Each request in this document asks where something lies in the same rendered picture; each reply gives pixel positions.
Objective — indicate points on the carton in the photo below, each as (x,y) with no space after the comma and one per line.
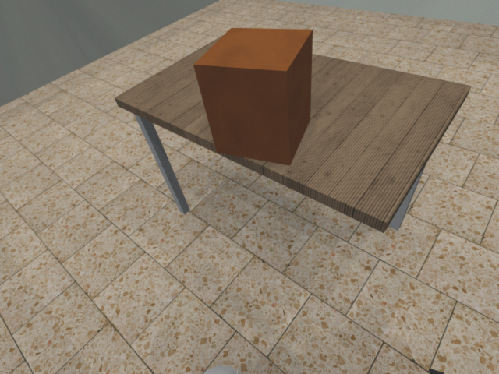
(256,89)

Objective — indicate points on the table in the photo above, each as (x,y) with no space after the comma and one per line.
(371,132)

